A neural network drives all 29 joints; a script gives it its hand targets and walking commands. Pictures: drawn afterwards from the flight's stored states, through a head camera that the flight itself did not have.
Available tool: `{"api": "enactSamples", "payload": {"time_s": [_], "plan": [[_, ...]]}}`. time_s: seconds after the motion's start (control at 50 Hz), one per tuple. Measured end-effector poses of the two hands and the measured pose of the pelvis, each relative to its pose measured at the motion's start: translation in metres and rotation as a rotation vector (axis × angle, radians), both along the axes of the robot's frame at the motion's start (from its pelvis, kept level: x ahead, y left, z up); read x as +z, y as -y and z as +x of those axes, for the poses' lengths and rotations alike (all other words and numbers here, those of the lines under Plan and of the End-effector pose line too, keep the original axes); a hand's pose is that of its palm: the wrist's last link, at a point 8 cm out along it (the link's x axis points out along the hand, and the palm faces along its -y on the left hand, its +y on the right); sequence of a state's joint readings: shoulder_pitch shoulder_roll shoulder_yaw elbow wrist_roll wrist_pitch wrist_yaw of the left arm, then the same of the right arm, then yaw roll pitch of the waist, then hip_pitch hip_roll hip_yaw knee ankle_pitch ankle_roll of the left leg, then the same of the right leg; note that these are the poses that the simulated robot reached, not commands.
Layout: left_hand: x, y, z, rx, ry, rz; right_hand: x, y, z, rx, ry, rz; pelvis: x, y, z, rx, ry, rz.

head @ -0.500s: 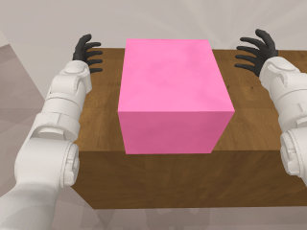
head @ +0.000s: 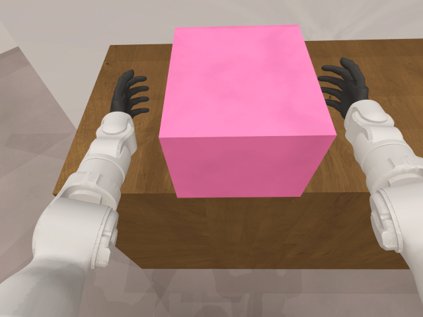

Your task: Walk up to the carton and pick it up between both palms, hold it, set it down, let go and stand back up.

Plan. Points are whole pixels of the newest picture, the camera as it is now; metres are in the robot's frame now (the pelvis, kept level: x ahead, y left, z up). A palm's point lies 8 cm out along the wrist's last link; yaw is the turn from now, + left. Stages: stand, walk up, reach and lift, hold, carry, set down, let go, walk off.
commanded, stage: reach and lift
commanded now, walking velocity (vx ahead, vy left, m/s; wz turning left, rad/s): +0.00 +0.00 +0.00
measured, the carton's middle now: (237, 111) +0.51 +0.00 +0.08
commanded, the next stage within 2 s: none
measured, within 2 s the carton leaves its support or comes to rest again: leaves its support in 1.98 s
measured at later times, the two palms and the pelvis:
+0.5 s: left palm (144, 110) +0.48 +0.18 +0.11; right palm (331, 99) +0.50 -0.17 +0.13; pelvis +0.01 +0.00 +0.00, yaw +0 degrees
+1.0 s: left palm (144, 111) +0.47 +0.18 +0.11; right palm (329, 101) +0.49 -0.16 +0.13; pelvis +0.01 +0.00 +0.01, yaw +0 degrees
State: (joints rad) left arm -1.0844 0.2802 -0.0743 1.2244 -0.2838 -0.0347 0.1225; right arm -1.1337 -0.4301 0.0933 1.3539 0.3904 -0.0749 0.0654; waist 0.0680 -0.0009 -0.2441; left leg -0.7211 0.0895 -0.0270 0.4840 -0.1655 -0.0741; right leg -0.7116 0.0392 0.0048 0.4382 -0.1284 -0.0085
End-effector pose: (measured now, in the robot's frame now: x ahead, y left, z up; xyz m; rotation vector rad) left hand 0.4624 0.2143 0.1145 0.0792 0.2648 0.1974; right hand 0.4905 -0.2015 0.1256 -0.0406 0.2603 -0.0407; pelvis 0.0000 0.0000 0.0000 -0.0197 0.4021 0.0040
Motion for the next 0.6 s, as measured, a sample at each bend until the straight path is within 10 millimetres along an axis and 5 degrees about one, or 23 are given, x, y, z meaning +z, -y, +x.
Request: {"api": "enactSamples", "payload": {"time_s": [0.16, 0.4, 0.6], "plan": [[-0.005, 0.01, 0.003, -0.01, 0.01, -0.048, 0.011, 0.015, 0.004, -0.02, 0.041, -0.027, 0.0, 0.002, 0.002, -0.01, 0.001, 0.007], [-0.008, 0.03, 0.011, -0.045, 0.039, -0.075, 0.001, -0.032, 0.007, 0.033, 0.001, -0.015, 0.003, 0.002, 0.007, -0.004, -0.003, 0.006], [-0.002, 0.037, 0.013, -0.024, 0.043, -0.054, 0.001, -0.036, 0.008, 0.009, 0.009, -0.005, 0.007, -0.004, 0.013, -0.009, 0.025, 0.0]]}}
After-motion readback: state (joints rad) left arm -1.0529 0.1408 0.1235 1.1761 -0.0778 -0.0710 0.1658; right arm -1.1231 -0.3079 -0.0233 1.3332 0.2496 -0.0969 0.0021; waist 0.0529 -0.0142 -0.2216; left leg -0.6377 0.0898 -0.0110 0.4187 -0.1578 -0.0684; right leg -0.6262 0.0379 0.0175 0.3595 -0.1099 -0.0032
